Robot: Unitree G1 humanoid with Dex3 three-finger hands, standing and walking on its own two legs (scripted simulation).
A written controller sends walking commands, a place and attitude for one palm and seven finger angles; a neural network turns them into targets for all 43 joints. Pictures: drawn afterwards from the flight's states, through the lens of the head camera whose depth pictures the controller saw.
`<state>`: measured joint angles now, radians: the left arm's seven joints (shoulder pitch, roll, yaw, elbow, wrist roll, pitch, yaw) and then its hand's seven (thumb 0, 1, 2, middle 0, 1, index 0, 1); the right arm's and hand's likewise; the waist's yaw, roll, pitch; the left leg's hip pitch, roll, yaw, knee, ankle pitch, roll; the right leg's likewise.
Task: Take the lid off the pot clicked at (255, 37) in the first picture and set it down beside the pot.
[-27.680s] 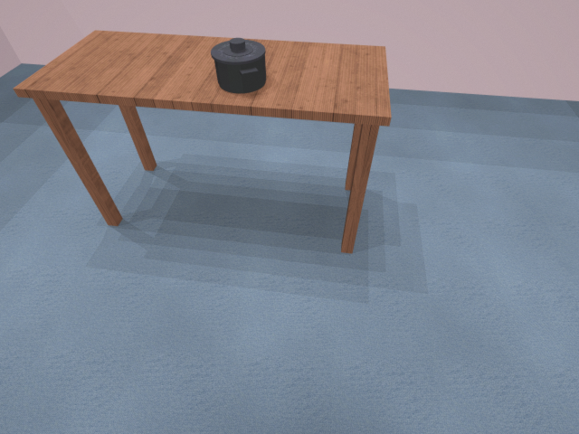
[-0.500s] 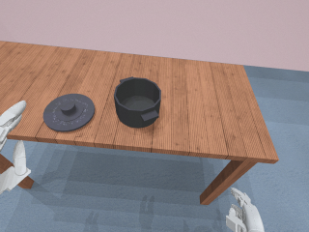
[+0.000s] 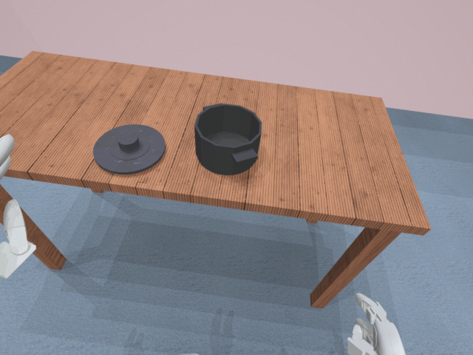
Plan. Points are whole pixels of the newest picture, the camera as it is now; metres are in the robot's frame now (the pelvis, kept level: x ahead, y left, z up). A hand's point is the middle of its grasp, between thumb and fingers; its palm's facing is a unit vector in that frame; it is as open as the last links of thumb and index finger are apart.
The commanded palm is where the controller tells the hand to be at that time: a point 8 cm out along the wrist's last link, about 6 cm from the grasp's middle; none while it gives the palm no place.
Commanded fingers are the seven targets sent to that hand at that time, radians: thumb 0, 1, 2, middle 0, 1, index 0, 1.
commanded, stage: step back with the hand held close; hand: left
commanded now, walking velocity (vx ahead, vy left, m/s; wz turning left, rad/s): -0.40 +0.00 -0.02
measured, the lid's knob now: (128, 140) +0.57 +0.29 -0.02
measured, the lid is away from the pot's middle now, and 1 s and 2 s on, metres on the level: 0.24 0.24 0.24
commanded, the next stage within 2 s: stop stepping back and stand still in 0.76 s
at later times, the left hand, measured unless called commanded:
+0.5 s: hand (10, 328) +0.12 +0.22 +0.18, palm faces +0.32 -0.86 -0.39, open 7.4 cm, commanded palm +0.05 +0.27 +0.20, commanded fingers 0.00 0.90 0.90 -0.20 -0.30 -0.20 -0.30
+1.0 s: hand out of the picture +0.00 +0.24 +0.14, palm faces +0.23 -0.88 -0.42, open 7.4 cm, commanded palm -0.08 +0.28 +0.20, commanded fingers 0.00 0.90 0.90 -0.20 -0.30 -0.20 -0.30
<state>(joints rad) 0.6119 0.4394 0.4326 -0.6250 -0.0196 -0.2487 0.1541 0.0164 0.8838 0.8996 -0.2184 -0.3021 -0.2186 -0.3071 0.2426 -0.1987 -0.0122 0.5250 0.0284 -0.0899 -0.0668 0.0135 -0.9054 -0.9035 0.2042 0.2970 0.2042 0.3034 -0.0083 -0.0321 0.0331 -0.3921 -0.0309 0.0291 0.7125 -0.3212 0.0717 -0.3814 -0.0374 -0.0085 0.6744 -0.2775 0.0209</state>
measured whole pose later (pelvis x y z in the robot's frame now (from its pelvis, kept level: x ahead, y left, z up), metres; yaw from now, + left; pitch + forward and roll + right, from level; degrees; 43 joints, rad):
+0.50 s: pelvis -0.09 +0.00 -0.01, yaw -1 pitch -2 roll -2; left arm 0.58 0.44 0.41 -0.64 -0.05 -0.27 0.16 0.01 0.88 0.90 -0.22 -0.30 -0.22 -0.31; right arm 0.22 -0.21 -0.02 0.56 0.01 -0.05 -0.06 0.01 -0.91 -0.90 0.21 0.30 0.21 0.30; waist -0.05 -0.07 0.03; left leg -0.44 0.01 0.01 0.75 -0.28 0.03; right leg -0.50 -0.04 -0.03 0.76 -0.31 0.02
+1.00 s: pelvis -0.23 +0.01 -0.01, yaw -4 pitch -1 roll +1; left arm 0.58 0.44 0.42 -0.58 -0.07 -0.20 0.11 0.02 0.89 0.90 -0.21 -0.30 -0.21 -0.31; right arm 0.15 -0.15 -0.01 0.56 0.01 -0.12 -0.02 0.01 -0.91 -0.90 0.20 0.30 0.20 0.30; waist -0.04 -0.12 0.07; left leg -0.42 -0.01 0.06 0.72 -0.28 0.03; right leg -0.51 0.01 0.06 0.95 -0.48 0.02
